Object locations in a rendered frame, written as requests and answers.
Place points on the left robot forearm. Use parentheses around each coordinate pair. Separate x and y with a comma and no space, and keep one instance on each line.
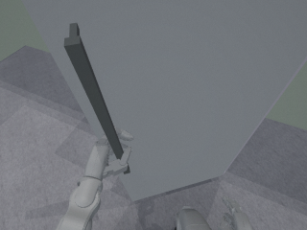
(84,203)

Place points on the fridge door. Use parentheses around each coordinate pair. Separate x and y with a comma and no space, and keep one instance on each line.
(189,79)

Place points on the right robot shin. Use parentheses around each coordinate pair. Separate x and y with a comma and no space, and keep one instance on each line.
(186,207)

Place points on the robot left hand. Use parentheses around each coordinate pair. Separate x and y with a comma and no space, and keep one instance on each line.
(99,156)

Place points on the robot right hand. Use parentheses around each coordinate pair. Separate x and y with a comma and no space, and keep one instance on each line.
(237,219)

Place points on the right robot thigh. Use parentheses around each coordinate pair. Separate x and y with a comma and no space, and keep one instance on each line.
(191,219)

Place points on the handle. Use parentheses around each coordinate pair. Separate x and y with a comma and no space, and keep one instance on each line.
(75,50)

